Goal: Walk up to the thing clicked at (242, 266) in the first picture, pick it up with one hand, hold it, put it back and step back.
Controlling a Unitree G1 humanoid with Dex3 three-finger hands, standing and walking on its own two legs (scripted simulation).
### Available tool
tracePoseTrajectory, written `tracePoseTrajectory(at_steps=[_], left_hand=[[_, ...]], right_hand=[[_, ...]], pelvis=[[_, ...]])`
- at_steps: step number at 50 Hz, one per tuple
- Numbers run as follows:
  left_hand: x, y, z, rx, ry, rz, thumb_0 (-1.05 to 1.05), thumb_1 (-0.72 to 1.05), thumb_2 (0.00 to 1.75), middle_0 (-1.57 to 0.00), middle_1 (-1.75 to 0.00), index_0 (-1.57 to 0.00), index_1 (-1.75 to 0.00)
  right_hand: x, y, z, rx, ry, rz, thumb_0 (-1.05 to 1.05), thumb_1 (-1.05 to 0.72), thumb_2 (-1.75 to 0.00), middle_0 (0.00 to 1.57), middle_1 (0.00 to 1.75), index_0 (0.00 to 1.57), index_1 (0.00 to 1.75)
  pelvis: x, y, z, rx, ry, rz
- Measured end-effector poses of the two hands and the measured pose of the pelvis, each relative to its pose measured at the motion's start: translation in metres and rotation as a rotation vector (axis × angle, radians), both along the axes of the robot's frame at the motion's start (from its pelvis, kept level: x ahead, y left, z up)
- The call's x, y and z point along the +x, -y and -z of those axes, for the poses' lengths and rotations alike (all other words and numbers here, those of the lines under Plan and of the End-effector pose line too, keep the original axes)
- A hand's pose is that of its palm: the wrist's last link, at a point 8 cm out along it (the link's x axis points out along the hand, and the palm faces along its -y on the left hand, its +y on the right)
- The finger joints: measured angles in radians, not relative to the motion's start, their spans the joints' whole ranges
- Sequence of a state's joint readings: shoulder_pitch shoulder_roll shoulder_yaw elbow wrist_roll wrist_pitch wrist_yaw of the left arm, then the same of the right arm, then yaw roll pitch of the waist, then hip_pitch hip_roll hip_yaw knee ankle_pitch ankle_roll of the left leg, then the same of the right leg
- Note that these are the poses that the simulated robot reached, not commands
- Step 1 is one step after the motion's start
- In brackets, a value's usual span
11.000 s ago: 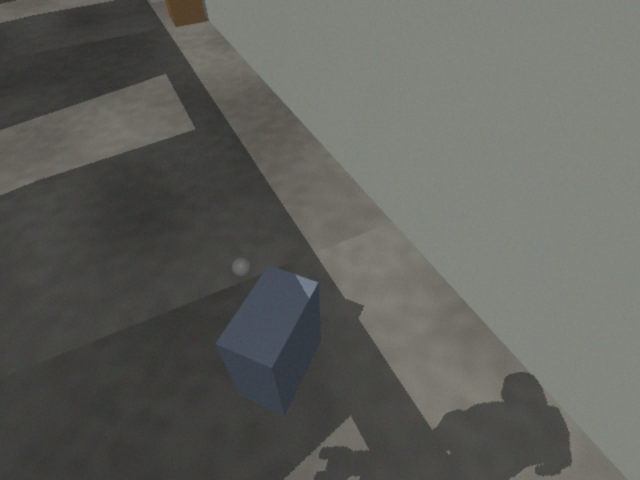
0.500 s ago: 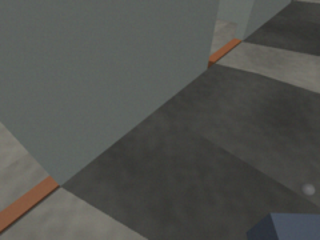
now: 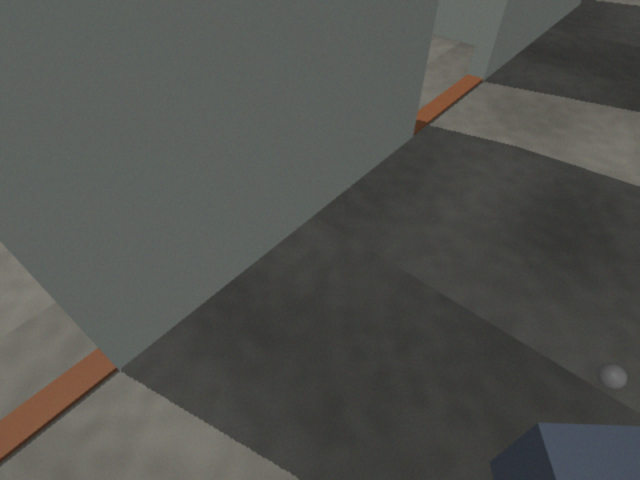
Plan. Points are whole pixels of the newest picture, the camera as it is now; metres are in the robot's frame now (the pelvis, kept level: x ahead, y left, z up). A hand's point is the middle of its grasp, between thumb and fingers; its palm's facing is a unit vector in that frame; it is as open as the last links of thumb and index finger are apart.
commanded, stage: stand
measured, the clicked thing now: (611, 375) +0.53 -0.91 -0.74
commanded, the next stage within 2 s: walk up in 0.30 s
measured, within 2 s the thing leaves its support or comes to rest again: neither
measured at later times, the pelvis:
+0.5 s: pelvis +0.03 -0.02 -0.01, yaw -3 degrees
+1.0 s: pelvis +0.20 -0.04 -0.03, yaw -10 degrees
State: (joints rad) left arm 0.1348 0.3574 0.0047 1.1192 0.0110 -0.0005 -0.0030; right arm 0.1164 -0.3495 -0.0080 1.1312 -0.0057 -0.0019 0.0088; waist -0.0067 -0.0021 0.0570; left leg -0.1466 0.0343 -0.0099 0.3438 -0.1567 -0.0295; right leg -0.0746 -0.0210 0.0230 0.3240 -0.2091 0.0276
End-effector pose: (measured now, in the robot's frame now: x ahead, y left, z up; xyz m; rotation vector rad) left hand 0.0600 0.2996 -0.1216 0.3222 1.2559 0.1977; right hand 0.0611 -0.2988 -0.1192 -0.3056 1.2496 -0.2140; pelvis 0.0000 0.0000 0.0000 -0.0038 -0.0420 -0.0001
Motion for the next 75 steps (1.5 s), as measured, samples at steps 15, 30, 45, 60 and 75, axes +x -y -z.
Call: tracePoseTrajectory(at_steps=[15,30,45,60,75], left_hand=[[0.008,-0.002,-0.001,0.002,0.010,0.003,0.01,0.90,0.90,-0.20,-0.30,-0.20,-0.30],[0.042,0.015,-0.016,0.095,0.048,0.062,0.01,0.90,0.90,-0.20,-0.30,-0.20,-0.30],[0.103,0.043,-0.009,0.039,-0.033,0.032,0.01,0.90,0.90,-0.21,-0.30,-0.21,-0.30],[0.342,0.023,-0.009,0.021,0.051,0.292,0.01,0.90,0.90,-0.21,-0.30,-0.20,-0.30],[0.540,0.093,-0.019,0.105,0.227,0.536,0.01,0.90,0.90,-0.20,-0.30,-0.20,-0.30]], right_hand=[[0.008,-0.003,0.001,0.001,0.007,-0.007,0.01,-0.91,-0.90,0.20,0.30,0.20,0.30],[0.005,0.085,0.016,-0.042,-0.002,0.064,0.01,-0.91,-0.90,0.20,0.30,0.20,0.30],[0.142,0.079,0.002,0.003,0.055,-0.003,0.01,-0.91,-0.90,0.20,0.30,0.20,0.30],[0.258,0.035,-0.030,-0.030,0.280,0.169,0.00,-0.91,-0.90,0.20,0.30,0.21,0.30],[0.242,0.054,0.039,0.013,0.064,0.403,0.01,-0.91,-0.90,0.20,0.30,0.20,0.30]], pelvis=[[0.005,-0.002,0.000,0.002,-0.003,-0.002],[0.046,0.050,0.020,-0.002,0.022,0.069],[0.155,0.059,0.013,-0.035,0.006,0.108],[0.291,0.024,0.006,-0.020,0.003,0.277],[0.383,0.047,0.038,-0.004,0.016,0.415]])
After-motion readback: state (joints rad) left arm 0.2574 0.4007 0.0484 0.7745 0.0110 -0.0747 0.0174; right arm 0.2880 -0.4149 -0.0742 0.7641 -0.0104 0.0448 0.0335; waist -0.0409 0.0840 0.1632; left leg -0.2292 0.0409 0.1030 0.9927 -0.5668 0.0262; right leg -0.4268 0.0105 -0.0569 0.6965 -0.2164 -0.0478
